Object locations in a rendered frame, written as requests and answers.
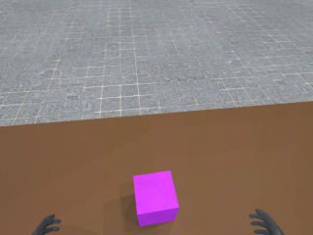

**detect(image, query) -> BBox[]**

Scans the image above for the carton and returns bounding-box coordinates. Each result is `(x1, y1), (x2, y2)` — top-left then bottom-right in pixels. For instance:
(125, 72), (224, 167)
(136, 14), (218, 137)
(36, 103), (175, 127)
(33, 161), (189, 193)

(133, 170), (179, 227)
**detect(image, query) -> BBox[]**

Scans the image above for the robot left hand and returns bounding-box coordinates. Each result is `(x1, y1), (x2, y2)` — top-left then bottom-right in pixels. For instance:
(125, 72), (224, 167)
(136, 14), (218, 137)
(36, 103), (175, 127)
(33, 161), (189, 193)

(31, 213), (61, 235)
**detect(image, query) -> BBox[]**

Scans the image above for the robot right hand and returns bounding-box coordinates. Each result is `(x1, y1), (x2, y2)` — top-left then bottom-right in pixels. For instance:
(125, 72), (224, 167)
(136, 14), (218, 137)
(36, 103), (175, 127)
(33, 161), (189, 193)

(249, 209), (285, 235)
